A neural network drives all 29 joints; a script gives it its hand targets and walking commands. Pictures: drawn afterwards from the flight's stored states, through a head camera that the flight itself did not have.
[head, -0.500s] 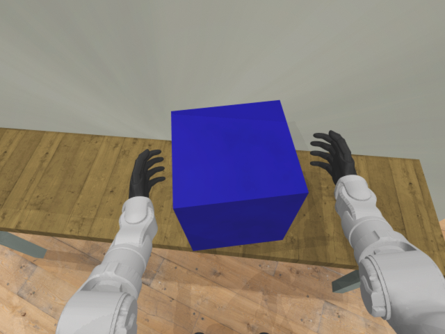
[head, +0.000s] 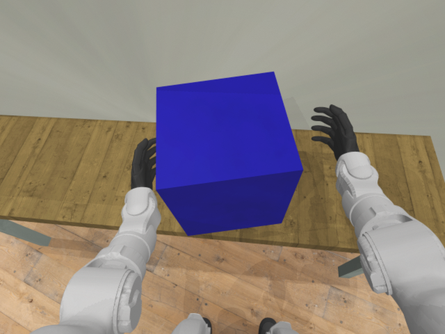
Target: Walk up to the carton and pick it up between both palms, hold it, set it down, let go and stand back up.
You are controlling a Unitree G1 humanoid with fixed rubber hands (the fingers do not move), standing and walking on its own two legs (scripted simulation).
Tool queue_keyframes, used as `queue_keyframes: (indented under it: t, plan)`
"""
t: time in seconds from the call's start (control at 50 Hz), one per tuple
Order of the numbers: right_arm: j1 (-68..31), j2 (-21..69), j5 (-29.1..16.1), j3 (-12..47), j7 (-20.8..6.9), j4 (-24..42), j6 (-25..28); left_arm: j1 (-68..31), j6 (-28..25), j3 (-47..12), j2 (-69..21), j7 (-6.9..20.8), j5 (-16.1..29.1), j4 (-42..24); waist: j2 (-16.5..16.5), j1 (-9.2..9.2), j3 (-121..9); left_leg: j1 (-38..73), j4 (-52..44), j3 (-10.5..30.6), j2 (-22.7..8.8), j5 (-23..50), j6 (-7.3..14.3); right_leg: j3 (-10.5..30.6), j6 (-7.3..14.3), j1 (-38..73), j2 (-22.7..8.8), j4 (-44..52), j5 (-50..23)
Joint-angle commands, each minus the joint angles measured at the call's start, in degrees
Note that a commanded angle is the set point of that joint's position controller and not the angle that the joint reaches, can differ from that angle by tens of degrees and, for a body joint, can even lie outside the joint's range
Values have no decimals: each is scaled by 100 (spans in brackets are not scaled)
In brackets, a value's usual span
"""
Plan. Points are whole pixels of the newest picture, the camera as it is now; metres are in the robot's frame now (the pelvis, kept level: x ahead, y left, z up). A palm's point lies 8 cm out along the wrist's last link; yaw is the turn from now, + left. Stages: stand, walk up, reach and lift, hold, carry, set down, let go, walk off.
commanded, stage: reach and lift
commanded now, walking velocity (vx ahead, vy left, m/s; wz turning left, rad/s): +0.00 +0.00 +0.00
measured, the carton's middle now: (226, 163) +0.43 +0.07 -0.01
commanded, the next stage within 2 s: none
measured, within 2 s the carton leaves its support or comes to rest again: neither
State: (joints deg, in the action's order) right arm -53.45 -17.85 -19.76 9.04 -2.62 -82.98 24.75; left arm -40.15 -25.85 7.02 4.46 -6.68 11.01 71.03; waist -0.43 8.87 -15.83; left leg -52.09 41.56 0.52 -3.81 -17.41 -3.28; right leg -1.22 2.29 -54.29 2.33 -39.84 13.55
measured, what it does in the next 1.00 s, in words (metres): stands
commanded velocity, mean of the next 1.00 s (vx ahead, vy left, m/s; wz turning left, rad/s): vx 0.00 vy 0.00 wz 0.00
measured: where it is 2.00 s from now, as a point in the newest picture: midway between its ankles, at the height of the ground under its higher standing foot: outside the picture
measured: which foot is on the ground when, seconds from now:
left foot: down 0.00-1.00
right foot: down 0.00-1.00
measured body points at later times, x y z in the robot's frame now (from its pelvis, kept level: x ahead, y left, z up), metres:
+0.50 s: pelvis +0.00 +0.01 +0.00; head +0.10 +0.00 +0.44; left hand +0.39 +0.20 +0.01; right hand +0.46 -0.09 +0.02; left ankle +0.00 +0.15 -0.70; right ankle +0.03 -0.09 -0.70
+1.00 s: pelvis +0.00 +0.01 +0.01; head +0.10 -0.01 +0.44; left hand +0.38 +0.20 +0.01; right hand +0.47 -0.10 +0.03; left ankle +0.00 +0.15 -0.70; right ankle +0.03 -0.09 -0.70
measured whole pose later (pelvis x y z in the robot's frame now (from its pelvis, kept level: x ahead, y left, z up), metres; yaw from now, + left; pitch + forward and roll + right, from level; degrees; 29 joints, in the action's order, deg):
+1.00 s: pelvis +0.00 +0.01 +0.01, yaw +1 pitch +24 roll -1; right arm -53.9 -8.8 2.5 -10.9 3.5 -81.2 23.0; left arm -41.6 -24.3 22.0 -3.9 -10.2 -5.0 67.0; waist -0.9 8.1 -12.4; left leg -47.3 40.9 0.4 -3.5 -17.2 -2.6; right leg -1.2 1.8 -48.8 2.1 -38.6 13.5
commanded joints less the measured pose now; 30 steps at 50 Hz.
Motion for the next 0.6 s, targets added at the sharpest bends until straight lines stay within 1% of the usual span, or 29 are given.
queue_keyframes:
  t: [0.0, 0.02, 0.04, 0.06, 0.1, 0.12, 0.14, 0.16, 0.18, 0.2, 0.22, 0.24, 0.26, 0.28, 0.3, 0.32, 0.34, 0.36, 0.38, 0.4, 0.42, 0.44, 0.46, 0.48, 0.5, 0.52, 0.54, 0.56, 0.58]
  plan:
    - [-2706, -162, 530, -548, 91, 927, 194, -2703, -419, -89, 490, 22, -109, -1099, 473, -242, -4178, 330, -1, -557, 415, 1694, -17, 245, -360, 3537, -75, -150, -1843]
    - [-2654, -107, 620, -637, 153, 845, 214, -2666, -406, -54, 477, 8, -185, -1073, 451, -335, -4145, 414, 77, -552, 426, 1778, -42, 239, -351, 3515, -66, -145, -1912]
    - [-2679, -79, 680, -708, 172, 804, 243, -2657, -407, -27, 364, -41, -257, -1184, 295, -227, -4167, 548, 61, -532, 409, 1920, -83, 171, -315, 3372, -28, -133, -1816]
    - [-2792, -57, 785, -802, 228, 872, 244, -2687, -370, -8, 368, -58, -277, -1102, 401, -292, -4123, 635, 126, -540, 404, 1865, -82, 135, -307, 3241, -9, -112, -1648]
    - [-2957, 54, 982, -951, 339, 996, 266, -2654, -337, 128, 351, -89, -370, -895, 514, -237, -3945, 454, 140, -540, 425, 1769, -23, 176, -349, 3334, -32, -154, -1605]
    - [-2960, 197, 1085, -1028, 387, 957, 273, -2636, -310, 161, 225, -98, -446, -812, 521, -243, -3801, 442, 137, -532, 439, 1795, -24, 177, -353, 3376, -23, -143, -1630]
    - [-2989, 317, 1184, -1117, 412, 945, 271, -2732, -329, 170, 104, -104, -522, -888, 424, -229, -3913, 424, 123, -529, 440, 1776, -49, 162, -353, 3327, -41, -149, -1540]
    - [-2983, 423, 1306, -1173, 440, 1032, 282, -2704, -326, 257, 2, -110, -595, -810, 506, -239, -3894, 527, 148, -529, 438, 1912, -24, 147, -353, 3360, -5, -144, -1677]
    - [-3013, 373, 1434, -1295, 456, 907, 257, -2732, -298, 315, -40, -127, -707, -772, 531, -271, -3792, 655, 101, -522, 412, 1885, -34, 121, -331, 3313, 19, -107, -1587]
    - [-2903, 469, 1517, -1364, 479, 801, 214, -2719, -254, 352, -164, -156, -823, -777, 439, -252, -3554, 831, 71, -502, 404, 1927, -61, 76, -298, 3269, 23, -33, -1468]
    - [-2893, 461, 1628, -1458, 506, 753, 210, -2676, -201, 410, -260, -195, -938, -848, 426, -267, -3529, 1047, 84, -498, 373, 2064, -91, 36, -272, 3149, 68, -12, -1476]
    - [-2898, 478, 1721, -1533, 555, 835, 218, -2626, -132, 487, -258, -202, -1017, -757, 532, -276, -3418, 1126, 94, -501, 377, 2121, -81, 48, -286, 3201, 77, 37, -1591]
    - [-2923, 556, 1754, -1571, 571, 847, 216, -2627, -118, 502, -367, -220, -1028, -845, 501, -245, -3401, 1129, 65, -495, 381, 2065, -80, 59, -289, 3220, 65, 57, -1486]
    - [-2920, 731, 1842, -1592, 553, 860, 202, -2666, -107, 543, -515, -218, -1088, -900, 565, -213, -3426, 1131, 28, -497, 378, 2069, -63, 26, -285, 3257, 86, 83, -1438]
    - [-2815, 665, 1952, -1713, 537, 726, 200, -2580, -43, 576, -522, -215, -1214, -832, 536, -276, -3375, 1226, -5, -491, 366, 2071, -81, 11, -252, 3290, 101, 118, -1480]
    - [-2786, 587, 2014, -1805, 541, 733, 216, -2618, -39, 643, -477, -260, -1286, -994, 414, -210, -3458, 1312, -36, -508, 348, 2130, -113, -1, -230, 3303, 108, 123, -1464]
    - [-2849, 646, 2037, -1810, 513, 764, 180, -2738, -38, 610, -565, -303, -1267, -1180, 405, -200, -3510, 1431, -95, -506, 331, 2130, -131, -40, -207, 3232, 133, 197, -1250]
    - [-2923, 623, 2091, -1932, 459, 870, 178, -2844, -42, 515, -694, -382, -1255, -1418, 215, -185, -3738, 1686, -88, -481, 287, 2269, -201, -126, -151, 2932, 196, 243, -1092]
    - [-2848, 586, 2152, -2003, 459, 927, 179, -2768, -7, 527, -700, -440, -1299, -1437, 159, -187, -3830, 1851, -24, -488, 291, 2410, -219, -127, -121, 2860, 212, 313, -1122]
    - [-2909, 507, 2171, -2034, 463, 935, 146, -2757, 48, 475, -685, -481, -1296, -1404, 165, -216, -3675, 1977, -8, -447, 272, 2477, -224, -156, -84, 2830, 244, 357, -1158]
    - [-2888, 423, 2106, -1988, 463, 823, 93, -2689, 115, 525, -650, -537, -1350, -1403, 153, -149, -3587, 2038, -10, -440, 252, 2540, -236, -153, -60, 2750, 272, 393, -1126]
    - [-2944, 376, 2064, -1977, 465, 970, 114, -2643, 152, 532, -700, -620, -1363, -1589, 174, -99, -3813, 2178, -1, -398, 219, 2772, -257, -205, -51, 2704, 325, 387, -1279]
    - [-2877, 486, 1934, -1755, 456, 833, 43, -2602, 210, 497, -683, -611, -1338, -1450, 211, -78, -3594, 2121, 44, -410, 248, 2830, -222, -153, -59, 2801, 290, 400, -1385]
    - [-2863, 349, 1865, -1821, 437, 765, 78, -2564, 243, 435, -761, -644, -1304, -1612, 112, -124, -3618, 2195, 39, -363, 235, 2960, -284, -190, -54, 2724, 315, 381, -1455]
    - [-2883, 275, 1853, -1830, 417, 771, 85, -2619, 280, 426, -762, -684, -1344, -1656, 59, -87, -3595, 2325, 35, -352, 219, 2956, -321, -232, 0, 2604, 342, 432, -1290]
    - [-2862, 322, 1847, -1821, 421, 826, 84, -2601, 282, 317, -838, -691, -1264, -1715, 161, -169, -3544, 2373, 38, -322, 212, 2958, -304, -240, -20, 2595, 343, 470, -1286]
    - [-2746, 393, 1877, -1830, 441, 734, 45, -2569, 297, 331, -843, -680, -1294, -1657, 201, -218, -3351, 2362, 22, -319, 223, 2959, -289, -213, -36, 2653, 324, 493, -1376]
    - [-2774, 432, 1818, -1770, 438, 758, 48, -2520, 285, 406, -893, -690, -1356, -1755, 182, -135, -3379, 2383, 33, -342, 240, 3082, -280, -210, -34, 2721, 335, 493, -1493]
    - [-2749, 349, 1812, -1795, 440, 777, 94, -2425, 286, 419, -932, -710, -1427, -1776, 89, -126, -3523, 2428, 70, -356, 244, 3212, -306, -201, -34, 2702, 342, 472, -1639]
